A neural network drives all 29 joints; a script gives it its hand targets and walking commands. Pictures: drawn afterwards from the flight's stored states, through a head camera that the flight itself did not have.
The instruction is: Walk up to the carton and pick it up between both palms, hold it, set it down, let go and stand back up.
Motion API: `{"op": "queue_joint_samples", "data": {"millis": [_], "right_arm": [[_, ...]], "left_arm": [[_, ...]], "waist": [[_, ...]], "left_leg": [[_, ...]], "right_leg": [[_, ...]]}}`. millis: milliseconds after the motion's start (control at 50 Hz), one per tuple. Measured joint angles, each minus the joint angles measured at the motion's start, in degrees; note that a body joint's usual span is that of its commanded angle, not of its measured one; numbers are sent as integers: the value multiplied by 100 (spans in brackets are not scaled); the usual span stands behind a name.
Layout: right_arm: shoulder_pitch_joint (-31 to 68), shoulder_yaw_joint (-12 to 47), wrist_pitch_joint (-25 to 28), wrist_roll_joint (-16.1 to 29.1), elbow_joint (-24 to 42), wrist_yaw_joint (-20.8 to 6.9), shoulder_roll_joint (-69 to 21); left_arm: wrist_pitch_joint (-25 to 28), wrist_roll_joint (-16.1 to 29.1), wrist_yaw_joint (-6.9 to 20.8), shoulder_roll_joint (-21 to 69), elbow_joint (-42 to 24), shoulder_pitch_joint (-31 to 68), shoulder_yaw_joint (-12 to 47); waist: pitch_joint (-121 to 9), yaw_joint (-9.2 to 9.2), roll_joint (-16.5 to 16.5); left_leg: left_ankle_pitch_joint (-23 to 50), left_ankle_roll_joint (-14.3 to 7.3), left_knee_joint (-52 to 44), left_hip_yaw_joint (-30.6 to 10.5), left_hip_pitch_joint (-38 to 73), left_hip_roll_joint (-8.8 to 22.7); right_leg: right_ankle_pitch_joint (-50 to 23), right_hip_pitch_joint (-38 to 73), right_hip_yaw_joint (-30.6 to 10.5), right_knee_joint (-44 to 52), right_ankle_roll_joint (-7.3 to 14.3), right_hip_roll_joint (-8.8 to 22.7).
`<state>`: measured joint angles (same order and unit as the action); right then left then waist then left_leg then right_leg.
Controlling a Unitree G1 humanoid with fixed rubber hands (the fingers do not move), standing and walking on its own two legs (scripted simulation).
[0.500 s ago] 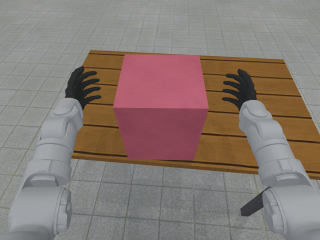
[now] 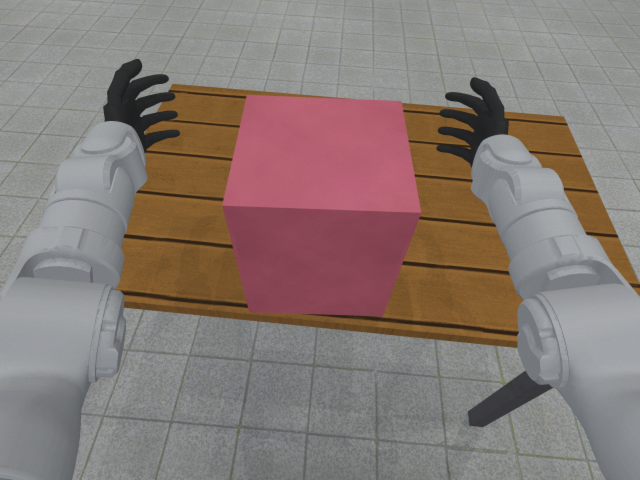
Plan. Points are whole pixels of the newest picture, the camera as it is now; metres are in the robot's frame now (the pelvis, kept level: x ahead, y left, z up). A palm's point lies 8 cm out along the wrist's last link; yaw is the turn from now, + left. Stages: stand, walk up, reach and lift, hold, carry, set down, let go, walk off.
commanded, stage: reach and lift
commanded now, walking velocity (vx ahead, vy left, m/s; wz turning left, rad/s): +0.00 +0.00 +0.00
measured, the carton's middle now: (319, 214) +0.48 +0.01 +0.03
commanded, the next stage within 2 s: none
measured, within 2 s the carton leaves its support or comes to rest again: neither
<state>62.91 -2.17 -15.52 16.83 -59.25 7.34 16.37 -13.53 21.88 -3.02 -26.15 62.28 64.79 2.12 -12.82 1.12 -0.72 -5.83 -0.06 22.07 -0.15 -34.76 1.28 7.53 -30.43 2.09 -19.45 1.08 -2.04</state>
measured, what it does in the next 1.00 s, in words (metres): shifts its weight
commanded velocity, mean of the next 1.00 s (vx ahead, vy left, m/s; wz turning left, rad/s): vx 0.00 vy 0.00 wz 0.00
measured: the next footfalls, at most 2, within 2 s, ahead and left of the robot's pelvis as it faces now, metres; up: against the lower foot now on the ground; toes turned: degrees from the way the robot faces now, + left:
none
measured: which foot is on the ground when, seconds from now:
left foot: down 0.00-1.00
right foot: down 0.00-1.00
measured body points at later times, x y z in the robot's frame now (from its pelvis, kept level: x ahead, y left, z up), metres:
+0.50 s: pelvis -0.02 +0.01 -0.01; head +0.12 +0.02 +0.42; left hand +0.48 +0.22 +0.04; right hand +0.47 -0.17 +0.04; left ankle +0.03 +0.12 -0.74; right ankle +0.00 -0.11 -0.74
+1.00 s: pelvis -0.05 +0.01 +0.00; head +0.16 +0.03 +0.39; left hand +0.51 +0.20 +0.13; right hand +0.51 -0.14 +0.11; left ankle +0.03 +0.12 -0.74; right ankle +0.00 -0.11 -0.74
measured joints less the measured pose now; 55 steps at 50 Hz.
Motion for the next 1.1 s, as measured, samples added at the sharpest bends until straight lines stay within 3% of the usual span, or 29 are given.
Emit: {"op": "queue_joint_samples", "data": {"millis": [120,260,360,440,560,700,740,780,820,860,980,1100], "right_arm": [[49,-36,182,-62,-230,-82,-25],[-484,-289,757,-378,-355,-272,-247],[-781,-422,1210,-605,-411,-317,-352],[-809,-377,1558,-674,-417,-348,-370],[-530,-435,2020,-785,92,-341,-248],[132,-858,1882,-1149,1067,-243,-140],[630,-995,1714,-999,1710,-158,69],[585,-1045,1542,-660,2070,9,195],[573,-962,1307,-371,1913,153,289],[557,-861,1185,-388,1754,128,308],[651,-1013,1086,-772,1981,191,12],[719,-1177,749,-1405,203,61,-577]], "left_arm": [[345,-89,60,78,328,58,92],[1082,-327,148,465,493,-464,124],[1547,-543,83,729,722,-695,-63],[1962,-436,-4,801,969,-649,-79],[2317,-552,-85,829,377,-386,-227],[2041,-714,-147,721,-671,403,-410],[1736,-713,-208,585,-1301,1032,-457],[1387,-642,-315,692,-1578,1233,-468],[1058,-361,-464,748,-1301,1435,-332],[820,-250,-529,746,-1145,1496,-263],[754,-854,-428,761,-1446,1453,-704],[979,-1245,-69,831,308,1073,-692]], "waist": [[47,62,40],[1,59,68],[12,-47,81],[52,-133,86],[792,-328,170],[2770,-453,255],[4532,-543,339],[4609,-695,395],[4463,-770,438],[4389,-773,439],[4301,-625,305],[1605,-273,-116]], "left_leg": [[15,-19,9,-34,-47,-26],[1,-34,59,-18,-224,-40],[19,-64,107,71,-505,-19],[69,-91,158,137,-864,-11],[251,-103,143,181,-1103,2],[506,-118,66,179,-752,15],[435,-98,188,193,162,90],[285,-73,522,162,-83,195],[102,-51,857,95,-190,285],[-101,-31,1099,61,-29,330],[-322,-9,965,38,1080,298],[120,-9,62,-10,65,61]], "right_leg": [[-45,10,34,81,-22,21],[-61,-147,19,79,-48,38],[-107,-470,-68,14,-79,27],[-140,-887,-130,-115,-102,27],[-324,-1153,-171,-126,-124,19],[-549,-829,-164,-106,-129,8],[-570,120,-185,-111,-134,-62],[-540,-8,-162,-194,-94,-163],[-464,-19,-111,-332,-84,-253],[-299,172,-87,-510,-77,-299],[-78,1306,-76,-350,-53,-278],[-259,165,3,172,5,-64]]}}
